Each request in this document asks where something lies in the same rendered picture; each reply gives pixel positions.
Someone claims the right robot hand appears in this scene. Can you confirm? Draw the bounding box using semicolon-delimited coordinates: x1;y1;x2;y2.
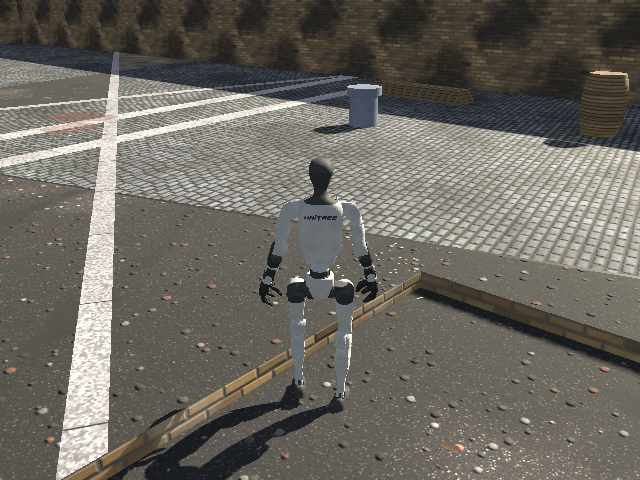
355;279;379;303

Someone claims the right robot forearm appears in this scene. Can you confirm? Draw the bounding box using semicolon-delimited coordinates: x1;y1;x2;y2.
358;241;377;282

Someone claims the right robot upper arm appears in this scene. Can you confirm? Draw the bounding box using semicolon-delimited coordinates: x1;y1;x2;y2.
341;201;368;257

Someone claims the left robot forearm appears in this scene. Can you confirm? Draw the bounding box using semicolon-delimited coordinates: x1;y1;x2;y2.
262;241;282;285

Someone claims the left robot hand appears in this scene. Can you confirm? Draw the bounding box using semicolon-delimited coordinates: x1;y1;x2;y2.
259;281;282;306

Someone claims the left robot thigh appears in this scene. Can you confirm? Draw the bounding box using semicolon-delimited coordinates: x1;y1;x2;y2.
286;277;307;336

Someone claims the robot left foot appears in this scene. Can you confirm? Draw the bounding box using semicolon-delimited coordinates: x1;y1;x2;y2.
292;376;306;399

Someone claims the left robot upper arm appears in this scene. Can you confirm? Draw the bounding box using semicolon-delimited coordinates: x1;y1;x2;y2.
272;201;300;257

